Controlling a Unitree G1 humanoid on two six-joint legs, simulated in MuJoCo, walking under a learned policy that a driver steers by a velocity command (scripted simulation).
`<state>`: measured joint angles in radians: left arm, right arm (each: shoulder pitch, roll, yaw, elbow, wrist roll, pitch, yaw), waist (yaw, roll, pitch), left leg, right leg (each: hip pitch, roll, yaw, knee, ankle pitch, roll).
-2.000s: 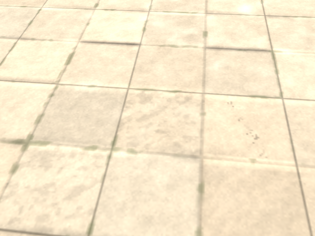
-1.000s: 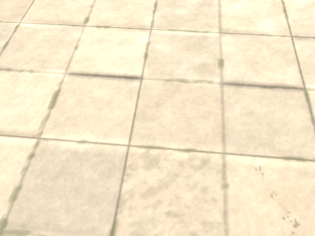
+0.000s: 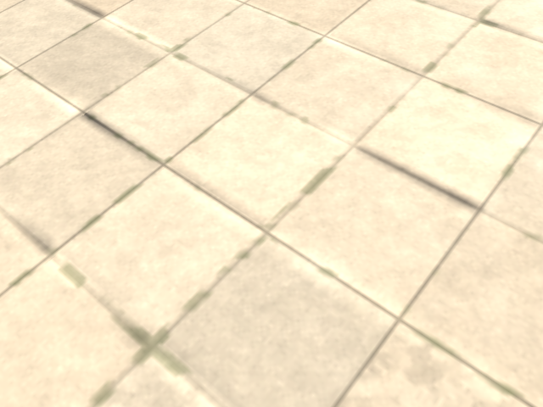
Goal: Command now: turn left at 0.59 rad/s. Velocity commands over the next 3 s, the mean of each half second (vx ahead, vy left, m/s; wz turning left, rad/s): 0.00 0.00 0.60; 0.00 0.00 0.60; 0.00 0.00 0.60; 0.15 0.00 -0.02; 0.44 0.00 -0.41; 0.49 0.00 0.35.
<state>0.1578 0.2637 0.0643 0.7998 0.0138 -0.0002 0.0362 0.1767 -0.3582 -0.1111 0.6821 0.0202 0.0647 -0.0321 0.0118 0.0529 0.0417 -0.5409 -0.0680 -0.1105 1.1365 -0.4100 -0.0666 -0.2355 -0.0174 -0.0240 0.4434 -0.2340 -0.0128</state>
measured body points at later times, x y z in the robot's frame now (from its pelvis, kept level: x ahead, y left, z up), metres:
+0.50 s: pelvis -0.01 +0.06 +0.00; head +0.03 +0.10 +0.45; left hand +0.06 +0.38 -0.11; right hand +0.22 -0.18 -0.07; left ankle -0.02 +0.15 -0.74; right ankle +0.04 -0.10 -0.67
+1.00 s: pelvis +0.00 +0.03 +0.00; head +0.05 +0.04 +0.45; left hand -0.03 +0.34 -0.09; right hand +0.29 -0.13 -0.10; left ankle -0.08 +0.15 -0.68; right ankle +0.07 -0.07 -0.74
